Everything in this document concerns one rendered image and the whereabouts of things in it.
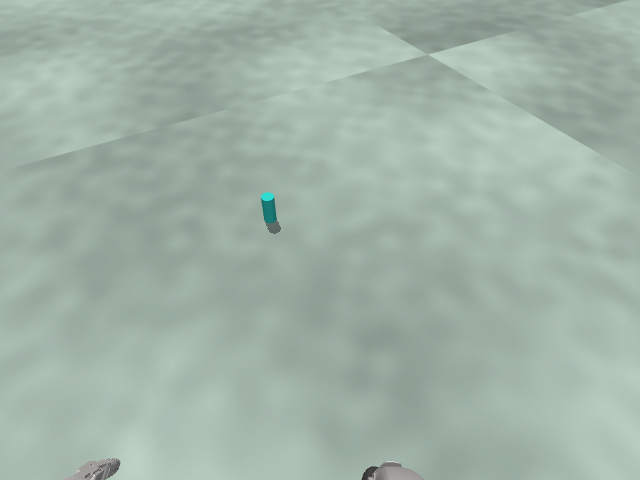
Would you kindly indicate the left robot hand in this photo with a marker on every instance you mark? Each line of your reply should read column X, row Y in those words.
column 93, row 470

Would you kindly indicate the can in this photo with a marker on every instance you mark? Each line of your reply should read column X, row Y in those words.
column 268, row 205

